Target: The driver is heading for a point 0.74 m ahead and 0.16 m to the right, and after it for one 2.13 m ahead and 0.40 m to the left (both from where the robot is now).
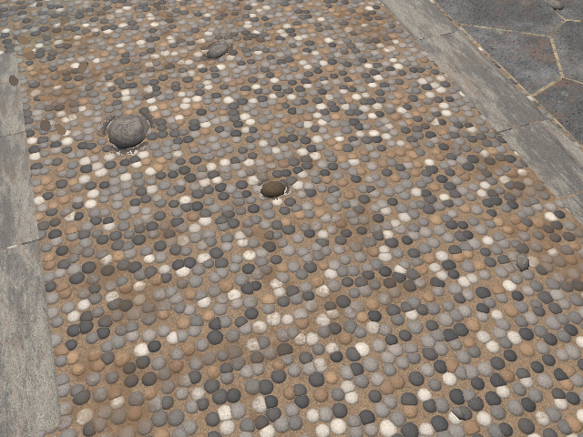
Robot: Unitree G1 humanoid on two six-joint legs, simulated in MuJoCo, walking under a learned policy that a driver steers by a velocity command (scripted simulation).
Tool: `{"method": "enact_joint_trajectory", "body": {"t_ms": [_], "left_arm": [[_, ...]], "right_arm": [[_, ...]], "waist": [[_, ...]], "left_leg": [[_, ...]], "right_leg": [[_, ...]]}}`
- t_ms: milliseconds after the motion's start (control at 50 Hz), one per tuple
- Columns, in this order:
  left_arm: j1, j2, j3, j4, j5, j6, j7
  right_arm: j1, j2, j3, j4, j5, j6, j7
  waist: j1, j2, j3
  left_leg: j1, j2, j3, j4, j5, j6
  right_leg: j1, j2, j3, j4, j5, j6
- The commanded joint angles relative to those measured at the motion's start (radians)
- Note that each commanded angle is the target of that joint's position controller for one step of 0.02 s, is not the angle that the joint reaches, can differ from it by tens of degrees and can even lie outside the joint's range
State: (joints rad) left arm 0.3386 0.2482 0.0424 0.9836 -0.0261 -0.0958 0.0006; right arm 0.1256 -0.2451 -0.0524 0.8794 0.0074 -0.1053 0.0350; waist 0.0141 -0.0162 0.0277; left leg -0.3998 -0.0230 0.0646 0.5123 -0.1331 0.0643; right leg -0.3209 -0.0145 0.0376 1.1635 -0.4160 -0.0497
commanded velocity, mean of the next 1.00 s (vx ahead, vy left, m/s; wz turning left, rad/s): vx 0.50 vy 0.00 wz -0.02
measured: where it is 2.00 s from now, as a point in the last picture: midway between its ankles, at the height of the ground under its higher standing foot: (306, 231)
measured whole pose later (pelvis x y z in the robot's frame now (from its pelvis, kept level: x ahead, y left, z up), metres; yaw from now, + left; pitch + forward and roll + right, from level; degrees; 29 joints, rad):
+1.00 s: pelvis +0.54 -0.03 +0.00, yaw -2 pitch +2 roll -2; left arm 0.42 0.24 0.07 1.02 -0.02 -0.06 0.01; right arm 0.00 -0.23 -0.05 0.86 0.02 -0.10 0.03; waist 0.08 0.02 0.01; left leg -0.51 0.05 0.00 0.49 -0.03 0.05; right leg 0.06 0.02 -0.02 0.29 -0.39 0.00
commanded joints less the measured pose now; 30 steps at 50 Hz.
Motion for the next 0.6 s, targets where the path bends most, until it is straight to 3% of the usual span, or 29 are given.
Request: {"method": "enact_joint_trajectory", "body": {"t_ms": [20, 60, 120, 240, 340, 400, 420, 440, 460, 480, 500, 520, 540, 560, 600], "left_arm": [[-0.024, 0.100, 0.033, -0.082, 0.007, -0.016, 0.010], [0.004, 0.060, 0.031, -0.074, 0.007, 0.008, 0.012], [-0.091, 0.068, 0.037, -0.109, 0.018, 0.021, 0.017], [-0.294, 0.040, 0.028, -0.167, 0.016, 0.010, 0.001], [-0.426, 0.043, 0.018, -0.218, 0.005, 0.000, -0.026], [-0.404, 0.071, 0.024, -0.228, 0.003, -0.010, -0.041], [-0.344, 0.093, 0.035, -0.215, 0.005, -0.012, -0.041], [-0.214, 0.125, 0.055, -0.175, 0.009, -0.013, -0.037], [-0.025, 0.184, 0.079, -0.122, 0.015, -0.012, -0.028], [0.118, 0.284, 0.104, -0.094, 0.033, -0.007, -0.023], [0.132, 0.232, 0.085, -0.088, 0.023, -0.004, -0.025], [0.054, 0.171, 0.064, -0.098, 0.016, -0.006, -0.025], [-0.039, 0.137, 0.052, -0.122, 0.017, -0.005, -0.024], [-0.109, 0.109, 0.042, -0.131, 0.025, -0.007, -0.028], [-0.154, 0.072, 0.031, -0.127, 0.037, -0.014, -0.035]], "right_arm": [[0.069, -0.088, -0.016, -0.016, -0.018, -0.011, 0.001], [0.086, -0.082, -0.016, 0.004, -0.013, -0.014, 0.002], [0.136, -0.123, -0.025, 0.029, -0.011, -0.013, -0.017], [0.228, -0.137, -0.023, 0.064, 0.000, 0.002, -0.038], [0.305, -0.148, -0.029, 0.108, 0.008, 0.021, -0.041], [0.289, -0.165, -0.039, 0.116, 0.012, 0.033, -0.048], [0.266, -0.175, -0.042, 0.111, 0.012, 0.037, -0.049], [0.241, -0.168, -0.039, 0.105, 0.013, 0.042, -0.048], [0.233, -0.139, -0.026, 0.089, 0.004, 0.042, -0.048], [0.336, -0.037, 0.006, 0.075, -0.004, 0.026, -0.039], [0.339, -0.031, 0.012, 0.088, 0.004, 0.000, -0.033], [0.253, -0.128, -0.015, 0.065, 0.032, -0.017, -0.027], [0.178, -0.141, -0.017, 0.043, 0.040, -0.023, -0.029], [0.142, -0.131, -0.021, 0.038, 0.027, -0.019, -0.036], [0.177, -0.094, -0.027, 0.050, 0.014, 0.010, -0.043]], "waist": [[-0.014, 0.078, -0.086], [0.008, 0.086, -0.066], [-0.003, 0.068, -0.016], [-0.061, 0.071, 0.021], [-0.099, 0.075, 0.063], [-0.062, 0.096, 0.043], [-0.023, 0.110, 0.005], [0.046, 0.104, -0.071], [0.118, 0.067, -0.198], [0.104, -0.147, -0.360], [0.103, -0.236, -0.435], [0.096, -0.172, -0.300], [0.069, -0.109, -0.189], [0.037, -0.044, -0.113], [-0.023, -0.070, -0.070]], "left_leg": [[0.286, 0.280, -0.359, -0.304, 0.095, 0.173], [0.225, 0.250, -0.285, -0.352, 0.115, 0.179], [0.222, 0.245, -0.228, -0.391, 0.176, 0.183], [0.287, 0.207, -0.136, -0.405, 0.173, 0.133], [0.433, 0.262, -0.140, -0.351, 0.174, 0.131], [0.492, 0.294, -0.146, -0.274, 0.307, 0.108], [0.489, 0.285, -0.133, -0.209, 0.458, 0.096], [0.460, 0.244, -0.097, -0.063, 0.603, 0.074], [0.314, 0.188, -0.056, 0.173, 0.535, 0.041], [-0.100, 0.036, -0.004, 0.583, 0.139, -0.034], [-0.267, -0.033, -0.141, 0.765, -0.430, -0.035], [-0.359, 0.035, -0.185, 0.847, -0.397, -0.012], [-0.363, 0.091, -0.150, 0.821, -0.304, 0.001], [-0.322, 0.131, -0.132, 0.754, -0.224, 0.000], [-0.200, 0.173, -0.138, 0.660, -0.147, -0.003]], "right_leg": [[-0.291, -0.126, 0.046, 0.050, 0.126, -0.009], [-0.258, -0.138, 0.034, -0.013, 0.147, 0.002], [-0.350, -0.149, 0.022, -0.142, 0.264, 0.030], [-0.363, -0.108, -0.019, -0.474, 0.519, 0.038], [-0.390, -0.079, -0.032, -0.607, 0.465, 0.021], [-0.311, -0.054, -0.045, -0.653, 0.362, -0.017], [-0.206, -0.024, -0.069, -0.664, 0.338, -0.034], [-0.024, 0.011, -0.099, -0.685, 0.351, -0.059], [0.268, -0.046, -0.034, -0.651, 0.382, -0.104], [0.689, -0.309, 0.385, -0.679, 0.266, -0.251], [0.753, -0.394, 0.693, -0.843, 0.180, -0.298], [0.644, -0.357, 0.578, -0.858, 0.129, -0.243], [0.485, -0.322, 0.434, -0.880, 0.178, -0.208], [0.331, -0.282, 0.333, -0.919, 0.248, -0.190], [0.169, -0.223, 0.218, -0.984, 0.308, -0.168]]}}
